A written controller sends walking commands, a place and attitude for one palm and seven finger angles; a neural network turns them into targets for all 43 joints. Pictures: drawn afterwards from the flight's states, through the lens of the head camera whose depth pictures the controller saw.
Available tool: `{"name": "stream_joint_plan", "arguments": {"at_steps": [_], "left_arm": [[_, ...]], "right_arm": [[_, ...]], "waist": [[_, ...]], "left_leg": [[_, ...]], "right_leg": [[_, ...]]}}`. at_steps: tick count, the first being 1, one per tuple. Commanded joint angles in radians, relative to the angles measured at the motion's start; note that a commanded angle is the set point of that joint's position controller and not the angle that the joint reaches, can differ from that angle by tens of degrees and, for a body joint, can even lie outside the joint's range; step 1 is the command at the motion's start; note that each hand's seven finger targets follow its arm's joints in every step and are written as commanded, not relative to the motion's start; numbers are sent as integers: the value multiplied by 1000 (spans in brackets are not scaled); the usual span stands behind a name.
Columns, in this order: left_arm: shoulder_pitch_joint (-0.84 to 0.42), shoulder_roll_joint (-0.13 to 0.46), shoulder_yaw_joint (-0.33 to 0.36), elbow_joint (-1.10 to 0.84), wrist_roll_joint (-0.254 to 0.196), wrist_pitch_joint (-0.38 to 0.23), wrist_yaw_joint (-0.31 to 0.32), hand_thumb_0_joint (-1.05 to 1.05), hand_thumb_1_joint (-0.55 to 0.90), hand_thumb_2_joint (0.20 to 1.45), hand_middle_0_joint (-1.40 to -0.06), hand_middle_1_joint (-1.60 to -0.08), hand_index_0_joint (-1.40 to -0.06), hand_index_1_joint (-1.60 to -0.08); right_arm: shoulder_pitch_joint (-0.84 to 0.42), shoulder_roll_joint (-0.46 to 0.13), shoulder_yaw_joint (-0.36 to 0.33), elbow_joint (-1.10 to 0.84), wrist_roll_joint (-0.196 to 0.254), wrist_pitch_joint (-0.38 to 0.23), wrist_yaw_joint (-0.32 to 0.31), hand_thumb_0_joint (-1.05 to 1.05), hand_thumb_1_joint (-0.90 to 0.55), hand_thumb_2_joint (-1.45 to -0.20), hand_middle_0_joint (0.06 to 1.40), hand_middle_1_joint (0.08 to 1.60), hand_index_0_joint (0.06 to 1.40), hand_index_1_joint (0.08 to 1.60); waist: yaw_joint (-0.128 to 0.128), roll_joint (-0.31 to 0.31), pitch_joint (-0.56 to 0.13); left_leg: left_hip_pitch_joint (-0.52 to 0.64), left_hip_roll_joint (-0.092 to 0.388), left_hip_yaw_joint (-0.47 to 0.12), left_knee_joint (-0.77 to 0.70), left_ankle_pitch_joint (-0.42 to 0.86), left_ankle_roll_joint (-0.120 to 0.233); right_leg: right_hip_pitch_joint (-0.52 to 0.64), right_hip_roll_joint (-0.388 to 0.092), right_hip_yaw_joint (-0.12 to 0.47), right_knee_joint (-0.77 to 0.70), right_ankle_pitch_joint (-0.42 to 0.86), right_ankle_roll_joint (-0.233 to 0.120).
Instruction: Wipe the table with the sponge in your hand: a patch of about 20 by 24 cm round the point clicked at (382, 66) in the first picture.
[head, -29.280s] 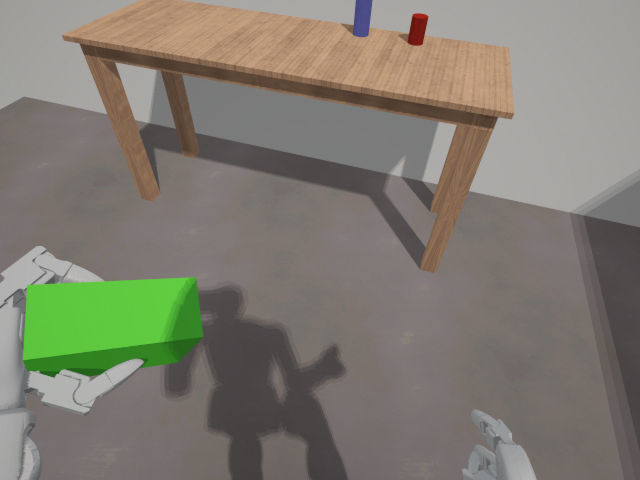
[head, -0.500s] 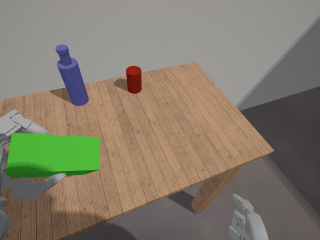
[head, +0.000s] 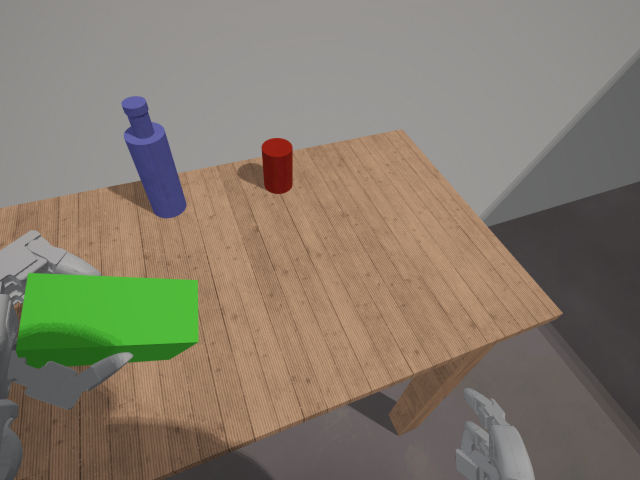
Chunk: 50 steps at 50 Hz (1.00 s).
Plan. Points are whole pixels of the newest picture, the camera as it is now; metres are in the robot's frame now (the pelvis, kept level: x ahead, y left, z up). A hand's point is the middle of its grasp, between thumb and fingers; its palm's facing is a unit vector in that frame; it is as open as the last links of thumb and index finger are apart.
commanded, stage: shuffle to correct the standing spot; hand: left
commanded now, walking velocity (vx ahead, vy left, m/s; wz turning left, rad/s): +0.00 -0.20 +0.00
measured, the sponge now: (137, 323) +0.23 +0.21 +0.12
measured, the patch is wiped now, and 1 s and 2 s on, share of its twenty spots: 0.00 0.00 0.00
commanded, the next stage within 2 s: none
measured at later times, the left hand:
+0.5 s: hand (144, 322) +0.22 +0.19 +0.15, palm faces +0.31 -0.85 -0.42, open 10.1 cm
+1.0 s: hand (198, 320) +0.23 +0.14 +0.16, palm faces +0.30 -0.87 -0.40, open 10.1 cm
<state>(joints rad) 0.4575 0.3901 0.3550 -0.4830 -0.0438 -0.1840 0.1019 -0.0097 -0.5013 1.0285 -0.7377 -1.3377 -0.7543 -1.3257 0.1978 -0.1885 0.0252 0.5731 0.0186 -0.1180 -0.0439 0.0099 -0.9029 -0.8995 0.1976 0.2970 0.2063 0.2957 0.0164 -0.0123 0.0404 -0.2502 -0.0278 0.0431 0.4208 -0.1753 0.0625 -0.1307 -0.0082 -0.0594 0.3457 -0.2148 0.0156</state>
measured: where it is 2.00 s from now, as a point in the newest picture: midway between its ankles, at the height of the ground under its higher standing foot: outside the picture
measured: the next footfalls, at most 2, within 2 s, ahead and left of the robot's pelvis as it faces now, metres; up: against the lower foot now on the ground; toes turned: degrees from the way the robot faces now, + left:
none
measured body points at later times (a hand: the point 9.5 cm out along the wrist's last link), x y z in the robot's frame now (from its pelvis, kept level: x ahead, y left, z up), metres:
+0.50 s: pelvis +0.00 -0.06 +0.00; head +0.03 -0.05 +0.45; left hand +0.20 +0.23 +0.18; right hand +0.17 -0.29 -0.08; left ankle +0.03 +0.07 -0.74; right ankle -0.02 -0.13 -0.74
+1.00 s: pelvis +0.00 -0.10 -0.01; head +0.03 -0.09 +0.44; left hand +0.20 +0.18 +0.18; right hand +0.17 -0.34 -0.09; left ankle +0.03 +0.07 -0.74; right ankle -0.02 -0.13 -0.74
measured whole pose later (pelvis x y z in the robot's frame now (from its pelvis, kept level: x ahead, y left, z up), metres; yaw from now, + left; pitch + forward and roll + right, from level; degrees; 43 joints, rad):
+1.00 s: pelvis +0.00 -0.10 -0.01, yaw -1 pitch +0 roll -1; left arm 0.47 0.41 0.38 -0.55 -0.11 -0.12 0.07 -0.01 -0.50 1.03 -0.74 -1.34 -0.75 -1.33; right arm 0.20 -0.21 -0.01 0.56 0.02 -0.04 -0.03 0.01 -0.90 -0.90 0.20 0.30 0.20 0.30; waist -0.01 -0.01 0.05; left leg -0.30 0.10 0.00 0.56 -0.25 -0.05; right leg -0.18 0.12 -0.09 0.47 -0.29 -0.11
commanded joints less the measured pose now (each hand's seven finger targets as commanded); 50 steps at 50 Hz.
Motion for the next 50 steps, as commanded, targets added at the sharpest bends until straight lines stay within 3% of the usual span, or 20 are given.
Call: {"name": "stream_joint_plan", "arguments": {"at_steps": [1,6,7,11,12,16,20,22,25,30,32,38,44,48,50], "left_arm": [[-119,142,86,-210,-9,-50,10,0,100,1300,-1200,-1600,-1200,-1600],[-156,166,96,-265,-10,-48,14,0,100,1300,-1200,-1600,-1200,-1600],[-146,144,77,-261,-14,-49,12,0,100,1300,-1200,-1600,-1200,-1600],[-95,174,116,-297,-18,-50,14,0,100,1300,-1200,-1600,-1200,-1600],[-83,155,104,-282,-24,-49,12,0,100,1300,-1200,-1600,-1200,-1600],[-12,164,129,-244,-33,-37,7,0,100,1300,-1200,-1600,-1200,-1600],[-34,160,122,-224,-44,-25,-2,0,100,1300,-1200,-1600,-1200,-1600],[-35,154,111,-223,-47,-20,-3,0,100,1300,-1200,-1600,-1200,-1600],[-63,169,116,-241,-52,-12,-6,0,100,1300,-1200,-1600,-1200,-1600],[-92,182,120,-272,-60,-5,-3,0,100,1300,-1200,-1600,-1200,-1600],[-84,174,116,-282,-64,-7,3,0,100,1300,-1200,-1600,-1200,-1600],[-49,195,151,-252,-72,-1,-2,0,100,1300,-1200,-1600,-1200,-1600],[-47,194,152,-267,-74,-6,-11,0,100,1300,-1200,-1600,-1200,-1600],[-48,193,143,-288,-70,-6,-12,0,100,1300,-1200,-1600,-1200,-1600],[-56,199,148,-296,-68,-5,-12,0,100,1300,-1200,-1600,-1200,-1600]], "right_arm": [[-84,-134,-53,-151,5,-43,-15,0,-900,-900,200,300,200,300],[-92,-130,-56,-159,3,-42,-9,0,-900,-900,200,300,200,300],[-89,-126,-57,-164,0,-41,-8,0,-900,-900,200,300,200,300],[-91,-127,-63,-167,5,-41,3,0,-900,-900,200,300,200,300],[-85,-125,-62,-169,2,-37,4,0,-900,-900,200,300,200,300],[-84,-126,-65,-170,12,-26,8,0,-900,-900,200,300,200,300],[-74,-137,-76,-172,11,-11,2,0,-900,-900,200,300,200,300],[-81,-135,-71,-171,11,-11,-1,0,-900,-900,200,300,200,300],[-76,-140,-81,-169,11,-6,-5,0,-900,-900,200,300,200,300],[-83,-139,-84,-165,10,-2,-6,0,-900,-900,200,300,200,300],[-89,-135,-77,-159,10,1,-4,0,-900,-900,200,300,200,300],[-90,-133,-80,-162,8,19,-3,0,-900,-900,200,300,200,300],[-95,-136,-79,-170,5,29,1,0,-900,-900,200,300,200,300],[-95,-136,-79,-175,3,25,1,0,-900,-900,200,300,200,300],[-88,-136,-81,-175,3,25,3,0,-900,-900,200,300,200,300]], "waist": [[-8,88,-126],[-2,117,-151],[-3,128,-153],[-1,150,-177],[-2,162,-167],[-5,124,-158],[-10,77,-147],[-13,77,-151],[-12,27,-163],[-15,16,-165],[-19,50,-161],[-19,4,-130],[-17,41,-136],[-16,67,-131],[-16,48,-138]], "left_leg": [[96,170,-155,-130,108,-69],[102,189,-162,-137,57,-62],[99,194,-165,-131,41,-55],[119,197,-157,-102,89,-56],[106,204,-160,-99,86,-51],[97,200,-144,-66,100,-44],[69,201,-133,-32,65,-35],[76,193,-121,-13,70,-29],[74,178,-95,59,123,-31],[71,147,-63,143,101,-32],[75,142,-63,148,99,-29],[39,142,-45,176,83,-27],[39,160,-52,134,98,-18],[48,172,-64,112,91,-14],[39,167,-56,132,98,-18]], "right_leg": [[-17,-32,36,0,73,-23],[-6,-24,31,11,45,-23],[-3,-28,32,2,43,-24],[-6,-22,24,-1,56,-28],[-3,-24,21,-10,52,-27],[-11,-23,18,-28,79,-28],[-16,-41,47,-33,107,-35],[-28,-39,52,-37,125,-33],[-23,-65,84,-27,212,-44],[-56,-98,125,-11,276,-54],[-79,-99,127,-6,253,-60],[-83,-100,133,1,299,-18],[-65,-75,114,20,293,26],[-69,-59,106,23,253,27],[-49,-66,115,16,275,25]]}}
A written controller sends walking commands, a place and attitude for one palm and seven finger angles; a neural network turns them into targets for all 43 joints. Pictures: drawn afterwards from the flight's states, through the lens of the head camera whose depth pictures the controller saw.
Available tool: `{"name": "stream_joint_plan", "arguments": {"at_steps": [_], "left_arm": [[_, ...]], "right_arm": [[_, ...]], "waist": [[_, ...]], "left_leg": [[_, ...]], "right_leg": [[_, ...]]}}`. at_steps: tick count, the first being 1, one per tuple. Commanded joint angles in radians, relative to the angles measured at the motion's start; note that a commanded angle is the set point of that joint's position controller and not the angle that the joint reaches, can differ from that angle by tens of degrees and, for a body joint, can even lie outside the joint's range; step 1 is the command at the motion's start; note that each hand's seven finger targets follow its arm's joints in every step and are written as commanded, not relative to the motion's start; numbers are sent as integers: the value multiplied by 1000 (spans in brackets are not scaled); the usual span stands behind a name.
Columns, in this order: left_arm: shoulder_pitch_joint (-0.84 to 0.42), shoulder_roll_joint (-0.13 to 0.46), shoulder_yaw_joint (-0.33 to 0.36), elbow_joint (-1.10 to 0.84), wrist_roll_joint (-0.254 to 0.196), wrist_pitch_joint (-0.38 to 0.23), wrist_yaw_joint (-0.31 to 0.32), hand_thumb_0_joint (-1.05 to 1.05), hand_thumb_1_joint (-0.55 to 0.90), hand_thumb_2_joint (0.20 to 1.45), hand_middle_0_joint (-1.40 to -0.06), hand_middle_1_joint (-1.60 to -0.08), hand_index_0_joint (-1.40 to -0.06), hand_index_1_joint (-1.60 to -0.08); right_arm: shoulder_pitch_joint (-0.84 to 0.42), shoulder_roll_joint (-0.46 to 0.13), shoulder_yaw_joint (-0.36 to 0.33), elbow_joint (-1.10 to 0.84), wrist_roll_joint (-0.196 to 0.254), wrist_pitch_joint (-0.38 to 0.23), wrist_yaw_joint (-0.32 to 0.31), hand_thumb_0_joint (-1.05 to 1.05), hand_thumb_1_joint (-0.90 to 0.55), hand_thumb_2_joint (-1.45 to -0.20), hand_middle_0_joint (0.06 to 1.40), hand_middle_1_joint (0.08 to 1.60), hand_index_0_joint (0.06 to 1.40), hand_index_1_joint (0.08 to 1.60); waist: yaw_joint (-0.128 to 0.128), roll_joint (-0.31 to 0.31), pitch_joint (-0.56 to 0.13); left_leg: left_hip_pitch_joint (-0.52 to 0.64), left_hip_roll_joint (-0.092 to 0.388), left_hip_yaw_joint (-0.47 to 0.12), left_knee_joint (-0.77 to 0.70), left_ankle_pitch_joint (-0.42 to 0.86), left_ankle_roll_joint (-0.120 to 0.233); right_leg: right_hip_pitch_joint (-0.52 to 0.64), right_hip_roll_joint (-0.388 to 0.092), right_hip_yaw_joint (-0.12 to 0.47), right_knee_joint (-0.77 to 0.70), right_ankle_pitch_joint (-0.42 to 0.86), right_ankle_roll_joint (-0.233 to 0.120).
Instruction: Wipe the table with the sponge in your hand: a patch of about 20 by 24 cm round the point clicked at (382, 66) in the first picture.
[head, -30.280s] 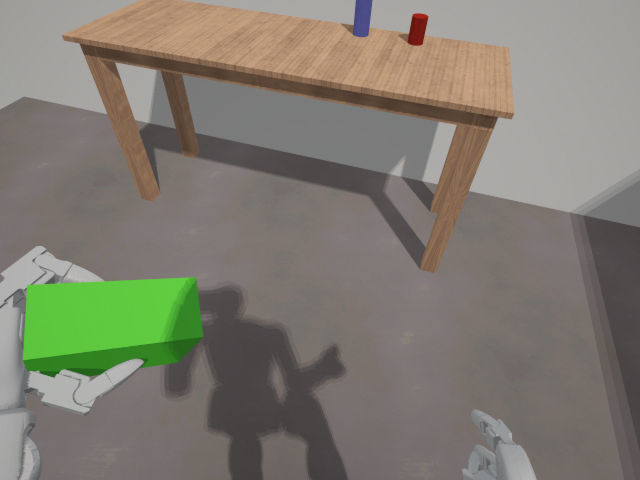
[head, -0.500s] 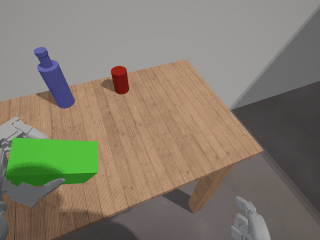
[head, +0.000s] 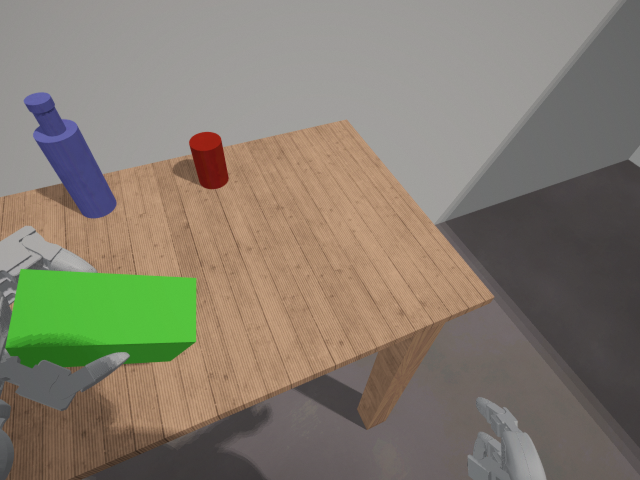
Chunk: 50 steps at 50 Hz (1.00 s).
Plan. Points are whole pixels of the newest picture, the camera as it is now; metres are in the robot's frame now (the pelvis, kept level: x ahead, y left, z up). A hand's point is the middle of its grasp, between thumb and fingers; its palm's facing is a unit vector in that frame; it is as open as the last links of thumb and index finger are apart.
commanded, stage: shuffle to correct the standing spot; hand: left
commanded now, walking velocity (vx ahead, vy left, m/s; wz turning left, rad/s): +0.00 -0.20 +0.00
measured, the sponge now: (135, 323) +0.23 +0.20 +0.14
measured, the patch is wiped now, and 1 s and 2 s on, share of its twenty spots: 0.00 0.00 0.00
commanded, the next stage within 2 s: none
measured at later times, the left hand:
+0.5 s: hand (36, 323) +0.21 +0.26 +0.17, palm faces +0.30 -0.87 -0.40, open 10.1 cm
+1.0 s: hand (49, 316) +0.22 +0.26 +0.16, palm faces +0.29 -0.86 -0.41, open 10.1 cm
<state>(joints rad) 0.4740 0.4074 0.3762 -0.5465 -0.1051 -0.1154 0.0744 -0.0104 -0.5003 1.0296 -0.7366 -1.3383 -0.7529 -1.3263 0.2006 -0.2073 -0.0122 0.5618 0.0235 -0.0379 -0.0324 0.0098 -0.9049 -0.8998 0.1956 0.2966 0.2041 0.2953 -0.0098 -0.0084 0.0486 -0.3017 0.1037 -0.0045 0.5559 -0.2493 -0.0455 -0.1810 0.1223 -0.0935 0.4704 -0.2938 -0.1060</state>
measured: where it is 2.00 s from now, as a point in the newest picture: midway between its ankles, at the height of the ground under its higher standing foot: outside the picture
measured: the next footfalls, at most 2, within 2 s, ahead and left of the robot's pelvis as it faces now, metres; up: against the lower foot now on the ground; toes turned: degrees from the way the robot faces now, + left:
none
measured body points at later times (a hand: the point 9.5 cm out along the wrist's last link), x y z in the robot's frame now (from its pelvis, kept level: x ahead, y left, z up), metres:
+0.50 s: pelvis -0.01 +0.02 +0.00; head +0.02 +0.04 +0.45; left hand +0.19 +0.31 +0.19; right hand +0.17 -0.21 -0.07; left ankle +0.03 +0.17 -0.73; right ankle -0.02 -0.04 -0.73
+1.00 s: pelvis +0.00 +0.02 +0.00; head +0.03 +0.03 +0.45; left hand +0.20 +0.30 +0.19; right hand +0.18 -0.21 -0.08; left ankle +0.03 +0.17 -0.73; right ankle -0.02 -0.04 -0.73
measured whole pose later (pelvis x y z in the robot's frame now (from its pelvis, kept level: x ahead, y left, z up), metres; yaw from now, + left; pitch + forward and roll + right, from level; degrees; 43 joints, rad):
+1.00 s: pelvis +0.00 +0.02 +0.00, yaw +0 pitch +0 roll -1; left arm 0.49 0.41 0.36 -0.56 -0.10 -0.10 0.07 -0.01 -0.50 1.03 -0.74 -1.34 -0.75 -1.33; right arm 0.20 -0.19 0.00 0.56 0.03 -0.05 -0.03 0.01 -0.90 -0.90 0.20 0.30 0.21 0.30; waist -0.01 0.00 0.05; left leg -0.31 0.09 0.00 0.55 -0.25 -0.05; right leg -0.18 0.10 -0.09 0.44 -0.28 -0.10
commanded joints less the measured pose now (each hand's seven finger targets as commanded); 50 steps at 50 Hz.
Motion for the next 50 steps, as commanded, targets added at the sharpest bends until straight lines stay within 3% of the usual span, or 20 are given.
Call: {"name": "stream_joint_plan", "arguments": {"at_steps": [1,5,8,11,15,16,21,28,33,39,45,50], "left_arm": [[-65,182,126,-244,-8,-73,19,0,100,1300,-1200,-1600,-1200,-1600],[-58,188,138,-230,-7,-70,17,0,100,1300,-1200,-1600,-1200,-1600],[-44,181,134,-222,-12,-66,16,0,100,1300,-1200,-1600,-1200,-1600],[-34,183,136,-224,-14,-65,18,0,100,1300,-1200,-1600,-1200,-1600],[-65,180,129,-221,-9,-64,13,0,100,1300,-1200,-1600,-1200,-1600],[-53,182,130,-230,-11,-66,16,0,100,1300,-1200,-1600,-1200,-1600],[-46,185,128,-238,-8,-68,16,0,100,1300,-1200,-1600,-1200,-1600],[-63,178,119,-243,-3,-71,16,0,100,1300,-1200,-1600,-1200,-1600],[-59,180,117,-248,-1,-71,17,0,100,1300,-1200,-1600,-1200,-1600],[-53,175,114,-220,-1,-61,16,0,100,1300,-1200,-1600,-1200,-1600],[-51,178,117,-227,-7,-54,17,0,100,1300,-1200,-1600,-1200,-1600],[-61,187,127,-229,-10,-53,21,0,100,1300,-1200,-1600,-1200,-1600]], "right_arm": [[-98,-116,-41,-157,2,-58,-8,0,-900,-900,200,300,200,300],[-85,-115,-45,-162,-2,-57,-10,0,-900,-900,200,300,200,300],[-85,-117,-45,-162,0,-58,-11,0,-900,-900,200,300,200,300],[-96,-111,-38,-156,1,-60,-10,0,-900,-900,200,300,200,300],[-85,-116,-42,-160,-2,-57,-10,0,-900,-900,200,300,200,300],[-96,-111,-36,-156,1,-60,-10,0,-900,-900,200,300,200,300],[-96,-110,-35,-162,1,-63,-10,0,-900,-900,200,300,200,300],[-84,-115,-36,-167,-1,-69,-12,0,-900,-900,200,300,200,300],[-82,-116,-35,-168,-3,-75,-13,0,-900,-900,200,300,200,300],[-76,-119,-36,-164,-2,-74,-13,0,-900,-900,200,300,200,300],[-77,-116,-41,-163,1,-65,-12,0,-900,-900,200,300,200,300],[-80,-116,-41,-159,3,-56,-10,0,-900,-900,200,300,200,300]], "waist": [[6,66,-161],[9,26,-161],[5,24,-160],[1,50,-145],[3,33,-140],[0,64,-147],[3,89,-144],[2,116,-133],[3,141,-155],[2,93,-154],[0,47,-179],[-2,48,-168]], "left_leg": [[113,34,-12,-14,181,92],[98,29,-6,12,146,87],[109,27,-18,-1,134,86],[114,32,-21,-14,123,91],[87,41,-32,-17,138,88],[105,44,-35,-34,154,93],[94,61,-62,-68,141,95],[64,73,-99,-122,28,91],[86,87,-115,-138,86,93],[93,78,-97,-118,93,86],[125,51,-51,-27,198,80],[115,44,-40,4,220,80]], "right_leg": [[-3,-195,142,-97,347,132],[-3,-206,154,-112,338,132],[-22,-205,152,-102,315,111],[-45,-200,154,-101,302,112],[-21,-195,148,-103,299,117],[-24,-188,137,-93,296,108],[-12,-174,122,-95,248,102],[-10,-160,113,-107,157,82],[8,-151,98,-103,169,83],[3,-159,102,-121,188,77],[-1,-194,129,-115,308,66],[-6,-205,139,-103,352,66]]}}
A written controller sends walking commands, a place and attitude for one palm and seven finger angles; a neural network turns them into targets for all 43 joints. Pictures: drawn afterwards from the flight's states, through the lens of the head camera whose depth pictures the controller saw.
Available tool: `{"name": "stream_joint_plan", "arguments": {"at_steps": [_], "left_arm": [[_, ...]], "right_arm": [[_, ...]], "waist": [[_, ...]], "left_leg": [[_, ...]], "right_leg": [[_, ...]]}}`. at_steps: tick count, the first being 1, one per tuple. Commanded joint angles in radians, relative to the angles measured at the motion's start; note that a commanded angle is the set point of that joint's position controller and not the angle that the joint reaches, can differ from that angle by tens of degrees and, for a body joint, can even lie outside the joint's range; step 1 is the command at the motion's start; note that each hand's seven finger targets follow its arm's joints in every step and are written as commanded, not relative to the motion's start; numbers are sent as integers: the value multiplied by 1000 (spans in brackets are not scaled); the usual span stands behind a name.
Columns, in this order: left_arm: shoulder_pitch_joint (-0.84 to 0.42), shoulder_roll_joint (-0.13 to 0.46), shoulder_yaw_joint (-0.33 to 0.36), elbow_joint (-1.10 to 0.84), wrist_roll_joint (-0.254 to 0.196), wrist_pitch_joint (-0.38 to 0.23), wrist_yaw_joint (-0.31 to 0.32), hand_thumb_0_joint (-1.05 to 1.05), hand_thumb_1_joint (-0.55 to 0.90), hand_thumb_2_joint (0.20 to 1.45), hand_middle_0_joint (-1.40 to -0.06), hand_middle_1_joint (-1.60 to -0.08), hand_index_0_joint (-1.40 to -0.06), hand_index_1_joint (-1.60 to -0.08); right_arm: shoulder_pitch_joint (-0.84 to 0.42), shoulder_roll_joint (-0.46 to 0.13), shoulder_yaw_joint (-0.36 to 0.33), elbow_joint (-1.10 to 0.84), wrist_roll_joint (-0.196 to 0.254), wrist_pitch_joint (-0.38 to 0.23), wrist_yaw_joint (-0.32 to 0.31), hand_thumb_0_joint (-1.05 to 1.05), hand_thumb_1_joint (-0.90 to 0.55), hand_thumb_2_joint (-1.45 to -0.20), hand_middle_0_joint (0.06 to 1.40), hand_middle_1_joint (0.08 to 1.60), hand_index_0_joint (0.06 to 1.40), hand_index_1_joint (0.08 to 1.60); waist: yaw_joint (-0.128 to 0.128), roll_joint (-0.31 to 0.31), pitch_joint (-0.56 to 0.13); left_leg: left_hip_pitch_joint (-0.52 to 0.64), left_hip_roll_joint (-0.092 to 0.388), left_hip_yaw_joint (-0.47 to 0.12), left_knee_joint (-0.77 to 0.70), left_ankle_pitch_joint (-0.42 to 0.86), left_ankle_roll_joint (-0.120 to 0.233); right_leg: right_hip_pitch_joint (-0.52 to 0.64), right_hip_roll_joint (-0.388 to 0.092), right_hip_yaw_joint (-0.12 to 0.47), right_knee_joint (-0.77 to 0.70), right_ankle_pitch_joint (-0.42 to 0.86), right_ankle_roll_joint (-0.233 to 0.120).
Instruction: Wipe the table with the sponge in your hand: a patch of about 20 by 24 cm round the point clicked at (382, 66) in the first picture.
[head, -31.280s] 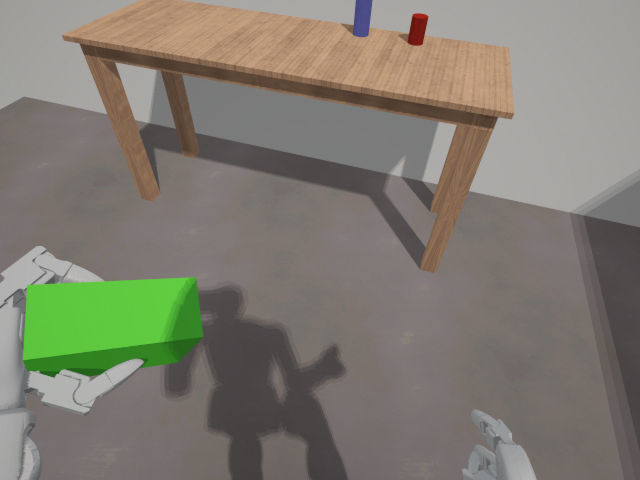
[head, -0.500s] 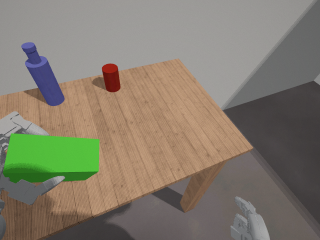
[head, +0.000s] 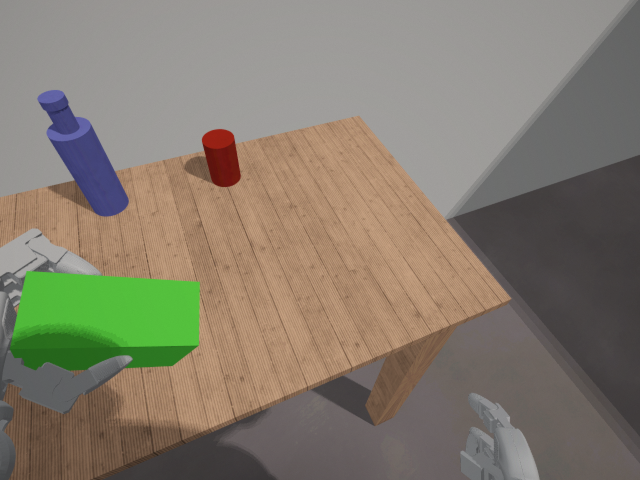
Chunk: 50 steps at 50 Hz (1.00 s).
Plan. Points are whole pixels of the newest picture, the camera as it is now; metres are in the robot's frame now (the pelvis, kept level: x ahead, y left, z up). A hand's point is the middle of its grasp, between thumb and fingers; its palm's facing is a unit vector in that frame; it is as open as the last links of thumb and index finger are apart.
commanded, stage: shuffle to correct the standing spot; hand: left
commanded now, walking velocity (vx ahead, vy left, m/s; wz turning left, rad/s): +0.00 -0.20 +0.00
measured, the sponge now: (138, 326) +0.23 +0.19 +0.13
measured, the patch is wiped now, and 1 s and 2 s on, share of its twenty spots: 0.00 0.00 0.00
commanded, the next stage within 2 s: none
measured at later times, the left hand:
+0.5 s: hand (67, 327) +0.21 +0.23 +0.16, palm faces +0.29 -0.86 -0.41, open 10.1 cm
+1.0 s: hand (68, 324) +0.21 +0.23 +0.17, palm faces +0.29 -0.86 -0.41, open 10.1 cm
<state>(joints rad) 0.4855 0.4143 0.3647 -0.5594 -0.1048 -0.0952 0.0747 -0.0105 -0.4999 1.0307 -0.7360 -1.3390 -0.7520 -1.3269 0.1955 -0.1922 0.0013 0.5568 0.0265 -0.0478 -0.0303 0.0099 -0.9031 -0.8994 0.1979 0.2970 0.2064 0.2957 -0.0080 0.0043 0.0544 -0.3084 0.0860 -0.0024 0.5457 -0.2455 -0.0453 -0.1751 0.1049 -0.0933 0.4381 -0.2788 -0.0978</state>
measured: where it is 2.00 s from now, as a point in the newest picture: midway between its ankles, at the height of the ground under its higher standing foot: outside the picture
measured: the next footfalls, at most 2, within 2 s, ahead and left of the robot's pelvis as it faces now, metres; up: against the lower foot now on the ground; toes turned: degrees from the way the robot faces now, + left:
none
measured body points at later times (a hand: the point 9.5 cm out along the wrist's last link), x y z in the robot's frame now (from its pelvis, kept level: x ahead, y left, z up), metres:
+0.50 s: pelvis -0.01 +0.00 +0.00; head +0.02 +0.01 +0.45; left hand +0.19 +0.28 +0.19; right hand +0.16 -0.24 -0.08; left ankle +0.02 +0.15 -0.73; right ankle -0.03 -0.05 -0.73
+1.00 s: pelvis -0.01 +0.00 +0.00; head +0.02 +0.01 +0.45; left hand +0.19 +0.28 +0.19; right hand +0.16 -0.24 -0.08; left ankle +0.02 +0.15 -0.73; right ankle -0.03 -0.05 -0.73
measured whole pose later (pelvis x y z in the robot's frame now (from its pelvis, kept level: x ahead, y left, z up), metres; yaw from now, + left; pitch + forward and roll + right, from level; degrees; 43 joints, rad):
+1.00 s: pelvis -0.01 +0.00 +0.00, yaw +0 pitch +0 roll -1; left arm 0.48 0.42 0.37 -0.57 -0.11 -0.10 0.08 -0.01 -0.50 1.03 -0.74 -1.34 -0.75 -1.33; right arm 0.20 -0.20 0.00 0.56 0.03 -0.04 -0.03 0.01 -0.90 -0.90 0.20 0.30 0.20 0.30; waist -0.02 0.00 0.05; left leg -0.31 0.09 -0.01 0.54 -0.23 -0.05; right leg -0.17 0.11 -0.10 0.44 -0.27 -0.10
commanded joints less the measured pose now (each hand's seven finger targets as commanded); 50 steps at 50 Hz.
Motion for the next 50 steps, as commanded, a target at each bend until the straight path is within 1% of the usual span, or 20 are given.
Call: {"name": "stream_joint_plan", "arguments": {"at_steps": [1,5,11,13,15,16,20,22,24,30,31,35,36,38,40,42,45,46,48,50], "left_arm": [[-51,177,135,-215,-13,-72,23,0,100,1300,-1200,-1600,-1200,-1600],[-55,180,146,-212,-13,-71,24,0,100,1300,-1200,-1600,-1200,-1600],[-43,173,136,-231,-18,-78,24,0,100,1300,-1200,-1600,-1200,-1600],[-39,176,141,-219,-13,-78,22,0,100,1300,-1200,-1600,-1200,-1600],[-56,175,138,-220,-12,-76,21,0,100,1300,-1200,-1600,-1200,-1600],[-48,175,136,-224,-16,-78,23,0,100,1300,-1200,-1600,-1200,-1600],[-62,172,134,-215,-12,-77,23,0,100,1300,-1200,-1600,-1200,-1600],[-46,166,129,-215,-15,-79,23,0,100,1300,-1200,-1600,-1200,-1600],[-52,177,136,-217,-12,-77,22,0,100,1300,-1200,-1600,-1200,-1600],[-58,179,139,-204,-11,-74,22,0,100,1300,-1200,-1600,-1200,-1600],[-49,166,124,-213,-15,-75,23,0,100,1300,-1200,-1600,-1200,-1600],[-69,166,122,-198,-10,-71,23,0,100,1300,-1200,-1600,-1200,-1600],[-51,168,123,-202,-14,-75,25,0,100,1300,-1200,-1600,-1200,-1600],[-62,167,120,-204,-10,-74,24,0,100,1300,-1200,-1600,-1200,-1600],[-65,176,131,-215,-10,-76,27,0,100,1300,-1200,-1600,-1200,-1600],[-66,170,125,-231,-14,-81,28,0,100,1300,-1200,-1600,-1200,-1600],[-64,183,136,-240,-8,-79,28,0,100,1300,-1200,-1600,-1200,-1600],[-57,178,127,-247,-12,-80,26,0,100,1300,-1200,-1600,-1200,-1600],[-44,176,133,-206,-9,-75,23,0,100,1300,-1200,-1600,-1200,-1600],[-46,171,131,-192,-9,-69,22,0,100,1300,-1200,-1600,-1200,-1600]], "right_arm": [[-85,-124,-49,-152,4,-47,-12,0,-900,-900,200,300,200,300],[-79,-130,-57,-156,4,-33,-8,0,-900,-900,200,300,200,300],[-95,-127,-52,-158,8,-30,-7,0,-900,-900,200,300,200,300],[-90,-130,-55,-164,5,-31,-8,0,-900,-900,200,300,200,300],[-85,-132,-57,-163,4,-30,-7,0,-900,-900,200,300,200,300],[-93,-128,-51,-157,6,-33,-9,0,-900,-900,200,300,200,300],[-78,-133,-56,-159,3,-35,-8,0,-900,-900,200,300,200,300],[-86,-129,-52,-160,3,-39,-11,0,-900,-900,200,300,200,300],[-81,-132,-53,-161,1,-40,-10,0,-900,-900,200,300,200,300],[-78,-130,-52,-155,-2,-43,-10,0,-900,-900,200,300,200,300],[-84,-128,-48,-153,4,-47,-9,0,-900,-900,200,300,200,300],[-79,-130,-49,-157,1,-42,-8,0,-900,-900,200,300,200,300],[-88,-123,-44,-154,4,-45,-9,0,-900,-900,200,300,200,300],[-86,-126,-46,-162,2,-45,-9,0,-900,-900,200,300,200,300],[-81,-127,-49,-157,0,-43,-10,0,-900,-900,200,300,200,300],[-86,-127,-45,-156,0,-48,-12,0,-900,-900,200,300,200,300],[-82,-130,-51,-156,-1,-48,-11,0,-900,-900,200,300,200,300],[-89,-127,-46,-155,2,-51,-12,0,-900,-900,200,300,200,300],[-80,-131,-48,-157,-1,-48,-10,0,-900,-900,200,300,200,300],[-78,-133,-52,-157,2,-43,-9,0,-900,-900,200,300,200,300]], "waist": [[-8,47,-178],[-5,23,-183],[-8,80,-155],[-3,73,-149],[-3,54,-145],[-8,78,-144],[-5,46,-152],[-5,78,-156],[-2,52,-156],[-2,39,-156],[-9,62,-166],[-7,41,-131],[-12,65,-132],[-8,64,-122],[-7,45,-138],[-8,82,-156],[-1,88,-178],[-7,118,-183],[-1,98,-168],[-3,68,-154]], "left_leg": [[140,58,-38,11,229,83],[118,50,-24,53,250,79],[118,62,-46,4,210,89],[103,75,-58,-10,182,90],[94,69,-54,-1,162,86],[104,69,-56,-18,142,90],[92,62,-55,-8,111,83],[113,71,-67,-35,111,90],[105,80,-73,-38,119,90],[97,79,-69,-33,126,86],[115,71,-72,-43,140,87],[75,62,-68,-35,31,81],[93,60,-69,-48,26,85],[83,61,-74,-51,-5,83],[89,60,-69,-34,33,83],[110,69,-84,-57,87,88],[126,92,-89,-48,217,92],[136,93,-94,-67,242,94],[120,104,-100,-63,248,93],[102,87,-76,-34,198,84]], "right_leg": [[-23,-184,140,-66,348,56],[5,-201,146,-58,421,69],[-26,-181,135,-51,343,76],[-21,-171,129,-59,300,85],[-18,-175,141,-68,298,83],[-31,-172,135,-68,277,77],[-23,-181,143,-76,260,71],[-37,-170,133,-67,244,69],[-31,-167,131,-69,244,78],[-19,-171,133,-79,245,76],[-22,-167,134,-70,251,63],[-43,-180,149,-95,186,61],[-58,-176,145,-95,182,52],[-69,-176,148,-95,156,50],[-56,-180,154,-92,193,54],[-46,-168,134,-71,213,50],[-12,-160,119,-59,282,70],[-7,-150,106,-51,278,69],[1,-148,100,-70,265,80],[-2,-163,119,-87,271,73]]}}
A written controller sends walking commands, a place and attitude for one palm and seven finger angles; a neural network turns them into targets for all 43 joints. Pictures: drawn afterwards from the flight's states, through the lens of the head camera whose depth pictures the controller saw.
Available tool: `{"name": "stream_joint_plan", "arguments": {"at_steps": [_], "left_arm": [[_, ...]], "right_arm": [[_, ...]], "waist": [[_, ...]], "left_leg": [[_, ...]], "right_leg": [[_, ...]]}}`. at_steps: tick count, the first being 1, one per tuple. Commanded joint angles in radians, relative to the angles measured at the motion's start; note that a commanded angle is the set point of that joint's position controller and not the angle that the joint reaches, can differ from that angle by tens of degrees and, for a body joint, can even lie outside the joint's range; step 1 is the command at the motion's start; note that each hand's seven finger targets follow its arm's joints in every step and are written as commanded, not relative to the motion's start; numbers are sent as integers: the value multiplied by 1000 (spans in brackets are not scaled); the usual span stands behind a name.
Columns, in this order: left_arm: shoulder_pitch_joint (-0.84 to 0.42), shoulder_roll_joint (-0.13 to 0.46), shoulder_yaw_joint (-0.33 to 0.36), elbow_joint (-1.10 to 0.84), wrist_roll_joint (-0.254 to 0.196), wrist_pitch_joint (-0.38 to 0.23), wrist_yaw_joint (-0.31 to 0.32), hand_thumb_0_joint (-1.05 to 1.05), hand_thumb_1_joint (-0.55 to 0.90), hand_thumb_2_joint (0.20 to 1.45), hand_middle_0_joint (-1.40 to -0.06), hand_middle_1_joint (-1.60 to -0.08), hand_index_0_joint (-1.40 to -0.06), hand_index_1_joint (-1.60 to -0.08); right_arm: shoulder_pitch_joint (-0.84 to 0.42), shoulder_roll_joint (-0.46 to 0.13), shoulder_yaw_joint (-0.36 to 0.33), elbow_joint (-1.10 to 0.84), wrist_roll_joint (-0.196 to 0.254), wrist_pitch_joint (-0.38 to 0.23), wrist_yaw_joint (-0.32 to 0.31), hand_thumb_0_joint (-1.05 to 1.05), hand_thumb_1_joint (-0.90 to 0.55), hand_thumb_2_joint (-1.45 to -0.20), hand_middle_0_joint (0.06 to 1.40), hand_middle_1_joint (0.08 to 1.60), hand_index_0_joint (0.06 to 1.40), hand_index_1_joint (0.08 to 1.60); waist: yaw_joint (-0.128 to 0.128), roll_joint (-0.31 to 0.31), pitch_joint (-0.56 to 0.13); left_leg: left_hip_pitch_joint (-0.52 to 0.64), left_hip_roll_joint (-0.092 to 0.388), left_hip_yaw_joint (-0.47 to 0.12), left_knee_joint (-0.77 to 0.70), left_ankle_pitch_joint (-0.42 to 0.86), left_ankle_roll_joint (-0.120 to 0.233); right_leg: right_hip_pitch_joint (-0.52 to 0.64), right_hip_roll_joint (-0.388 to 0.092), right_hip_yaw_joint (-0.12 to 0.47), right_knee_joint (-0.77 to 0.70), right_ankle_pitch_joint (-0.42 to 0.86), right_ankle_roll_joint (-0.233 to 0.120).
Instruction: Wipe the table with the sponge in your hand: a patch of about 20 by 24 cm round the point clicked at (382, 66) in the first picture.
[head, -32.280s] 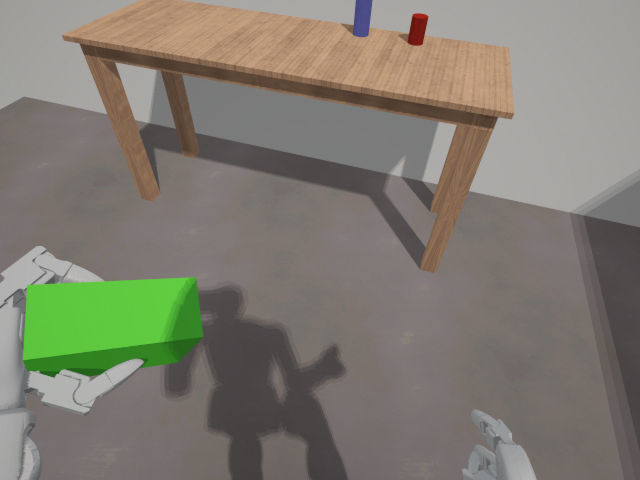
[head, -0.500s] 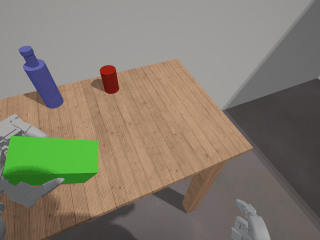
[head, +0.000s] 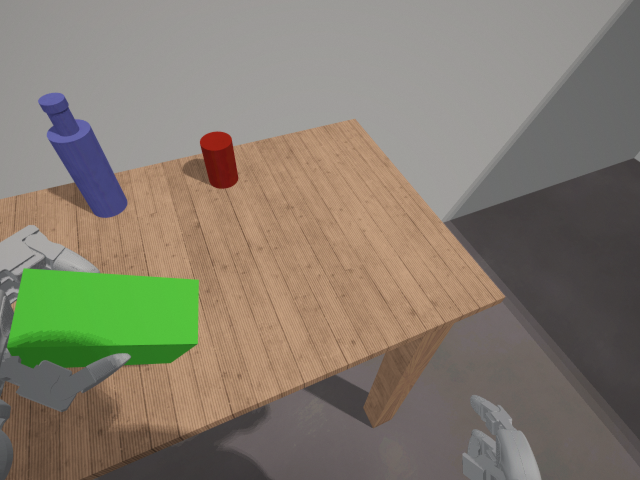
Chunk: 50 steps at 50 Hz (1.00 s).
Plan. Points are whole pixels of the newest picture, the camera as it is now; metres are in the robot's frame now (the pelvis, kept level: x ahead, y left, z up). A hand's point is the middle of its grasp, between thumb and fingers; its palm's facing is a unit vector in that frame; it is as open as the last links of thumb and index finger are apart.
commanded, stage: shuffle to correct the standing spot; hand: left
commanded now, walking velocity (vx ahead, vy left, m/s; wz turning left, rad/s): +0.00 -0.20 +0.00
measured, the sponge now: (137, 324) +0.24 +0.19 +0.14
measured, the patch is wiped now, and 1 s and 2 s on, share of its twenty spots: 0.00 0.00 0.00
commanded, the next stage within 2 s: come to a stop and stand still in 1.82 s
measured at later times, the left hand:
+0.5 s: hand (73, 319) +0.22 +0.23 +0.17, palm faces +0.29 -0.86 -0.42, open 10.1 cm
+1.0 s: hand (59, 327) +0.22 +0.24 +0.16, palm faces +0.29 -0.86 -0.42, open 10.1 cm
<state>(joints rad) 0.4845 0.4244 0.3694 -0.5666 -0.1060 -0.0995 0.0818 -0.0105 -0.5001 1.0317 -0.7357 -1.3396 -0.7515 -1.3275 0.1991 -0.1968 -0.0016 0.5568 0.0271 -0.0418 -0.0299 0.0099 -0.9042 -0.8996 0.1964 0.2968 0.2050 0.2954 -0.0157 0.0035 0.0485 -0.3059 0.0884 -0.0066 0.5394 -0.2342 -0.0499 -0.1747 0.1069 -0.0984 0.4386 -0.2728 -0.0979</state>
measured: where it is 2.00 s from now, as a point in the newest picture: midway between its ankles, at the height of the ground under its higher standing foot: outside the picture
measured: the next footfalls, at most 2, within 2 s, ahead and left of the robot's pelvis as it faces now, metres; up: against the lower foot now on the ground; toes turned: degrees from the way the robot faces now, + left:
none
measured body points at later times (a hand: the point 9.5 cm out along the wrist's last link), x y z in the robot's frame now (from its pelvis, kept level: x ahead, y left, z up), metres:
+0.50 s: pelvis +0.00 +0.00 +0.00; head +0.03 +0.00 +0.45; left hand +0.20 +0.28 +0.19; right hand +0.17 -0.24 -0.08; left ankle +0.03 +0.15 -0.73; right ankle -0.02 -0.05 -0.73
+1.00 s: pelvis +0.00 +0.00 +0.00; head +0.02 +0.01 +0.45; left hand +0.19 +0.29 +0.19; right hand +0.17 -0.22 -0.08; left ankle +0.03 +0.15 -0.73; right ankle -0.02 -0.05 -0.73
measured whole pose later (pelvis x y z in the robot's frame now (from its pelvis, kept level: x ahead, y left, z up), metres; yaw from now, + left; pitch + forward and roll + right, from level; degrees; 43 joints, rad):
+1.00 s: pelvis +0.00 +0.00 +0.00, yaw +0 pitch +0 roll -2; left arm 0.50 0.42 0.37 -0.55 -0.11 -0.09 0.08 -0.01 -0.50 1.03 -0.74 -1.34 -0.75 -1.33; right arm 0.20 -0.19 0.01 0.55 0.03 -0.03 -0.02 0.01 -0.90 -0.90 0.20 0.30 0.21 0.30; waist -0.02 0.01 0.04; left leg -0.32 0.09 -0.01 0.54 -0.23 -0.04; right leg -0.18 0.11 -0.10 0.43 -0.26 -0.10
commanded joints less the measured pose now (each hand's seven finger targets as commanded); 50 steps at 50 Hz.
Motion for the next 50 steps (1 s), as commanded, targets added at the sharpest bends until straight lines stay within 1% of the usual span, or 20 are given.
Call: {"name": "stream_joint_plan", "arguments": {"at_steps": [1,4,5,6,10,13,15,16,19,21,25,33,35,36,37,39,41,44,47,50], "left_arm": [[-30,148,114,-188,-14,-67,14,0,100,1300,-1200,-1600,-1200,-1600],[-34,157,120,-182,-13,-62,14,0,100,1300,-1200,-1600,-1200,-1600],[-37,159,124,-174,-14,-60,16,0,100,1300,-1200,-1600,-1200,-1600],[-27,154,115,-188,-20,-62,17,0,100,1300,-1200,-1600,-1200,-1600],[-68,168,128,-204,-17,-62,23,0,100,1300,-1200,-1600,-1200,-1600],[-82,175,129,-232,-15,-70,25,0,100,1300,-1200,-1600,-1200,-1600],[-84,181,137,-230,-10,-70,25,0,100,1300,-1200,-1600,-1200,-1600],[-71,175,129,-232,-13,-69,25,0,100,1300,-1200,-1600,-1200,-1600],[-42,162,129,-200,-9,-64,19,0,100,1300,-1200,-1600,-1200,-1600],[-7,156,128,-186,-16,-61,18,0,100,1300,-1200,-1600,-1200,-1600],[-24,160,132,-181,-18,-58,14,0,100,1300,-1200,-1600,-1200,-1600],[-74,165,122,-211,-15,-67,23,0,100,1300,-1200,-1600,-1200,-1600],[-88,161,118,-219,-12,-67,25,0,100,1300,-1200,-1600,-1200,-1600],[-79,162,113,-231,-14,-71,27,0,100,1300,-1200,-1600,-1200,-1600],[-74,156,113,-219,-13,-72,26,0,100,1300,-1200,-1600,-1200,-1600],[-65,162,124,-208,-7,-68,25,0,100,1300,-1200,-1600,-1200,-1600],[-39,160,120,-207,-12,-67,23,0,100,1300,-1200,-1600,-1200,-1600],[-33,156,121,-192,-9,-63,17,0,100,1300,-1200,-1600,-1200,-1600],[-15,146,113,-189,-15,-60,14,0,100,1300,-1200,-1600,-1200,-1600],[-37,160,122,-184,-14,-56,16,0,100,1300,-1200,-1600,-1200,-1600]], "right_arm": [[-83,-124,-45,-153,6,-52,-8,0,-900,-900,200,300,200,300],[-82,-128,-49,-161,4,-45,-7,0,-900,-900,200,300,200,300],[-81,-126,-49,-159,5,-43,-7,0,-900,-900,200,300,200,300],[-86,-122,-44,-155,8,-44,-8,0,-900,-900,200,300,200,300],[-89,-124,-47,-154,4,-41,-10,0,-900,-900,200,300,200,300],[-99,-125,-44,-155,1,-44,-11,0,-900,-900,200,300,200,300],[-97,-125,-44,-153,-2,-41,-10,0,-900,-900,200,300,200,300],[-105,-121,-40,-151,3,-44,-10,0,-900,-900,200,300,200,300],[-88,-125,-48,-157,2,-38,-5,0,-900,-900,200,300,200,300],[-84,-123,-49,-153,8,-38,-3,0,-900,-900,200,300,200,300],[-87,-126,-51,-160,7,-30,-2,0,-900,-900,200,300,200,300],[-100,-123,-42,-159,2,-38,-10,0,-900,-900,200,300,200,300],[-92,-126,-44,-154,1,-39,-8,0,-900,-900,200,300,200,300],[-105,-121,-40,-154,4,-45,-9,0,-900,-900,200,300,200,300],[-101,-122,-39,-157,1,-46,-11,0,-900,-900,200,300,200,300],[-92,-126,-43,-155,-2,-46,-9,0,-900,-900,200,300,200,300],[-95,-122,-40,-155,1,-49,-9,0,-900,-900,200,300,200,300],[-85,-128,-44,-159,-1,-46,-7,0,-900,-900,200,300,200,300],[-88,-126,-43,-163,3,-48,-7,0,-900,-900,200,300,200,300],[-86,-127,-43,-161,1,-42,-8,0,-900,-900,200,300,200,300]], "waist": [[-1,76,-162],[1,47,-154],[-1,15,-140],[-6,17,-156],[-2,-7,-151],[2,81,-156],[6,98,-151],[1,116,-149],[6,68,-166],[-2,54,-185],[0,10,-164],[-1,65,-110],[-2,73,-118],[-6,112,-122],[0,117,-123],[4,103,-142],[1,111,-163],[6,78,-173],[3,77,-172],[1,39,-151]], "left_leg": [[114,73,-68,-32,178,88],[102,58,-51,-5,91,82],[92,49,-43,11,63,81],[115,41,-41,13,72,84],[109,38,-33,39,86,83],[127,68,-67,-14,181,97],[102,87,-78,-25,213,101],[110,84,-80,-38,218,103],[107,78,-60,5,230,94],[132,61,-41,21,223,91],[106,51,-32,42,137,83],[76,60,-69,-22,13,92],[74,58,-69,-22,18,90],[96,62,-79,-49,21,95],[87,76,-94,-69,25,98],[83,91,-103,-71,84,100],[101,91,-102,-75,144,100],[103,93,-94,-50,180,94],[117,87,-84,-48,161,91],[87,70,-70,-25,94,83]], "right_leg": [[-6,-164,125,-81,268,60],[-33,-186,146,-90,241,52],[-46,-195,159,-98,238,53],[-53,-197,162,-91,251,41],[-59,-211,172,-84,280,46],[-44,-180,138,-50,295,64],[-13,-169,125,-55,297,89],[-11,-160,121,-54,289,87],[13,-172,121,-71,320,89],[2,-182,134,-64,366,72],[-29,-201,154,-76,325,69],[-70,-181,151,-90,177,67],[-58,-183,153,-89,185,61],[-70,-173,147,-80,179,57],[-58,-162,131,-74,169,65],[-27,-154,121,-70,197,80],[-6,-148,108,-64,222,78],[3,-155,105,-76,243,76],[-14,-159,109,-77,241,67],[-30,-178,131,-92,222,57]]}}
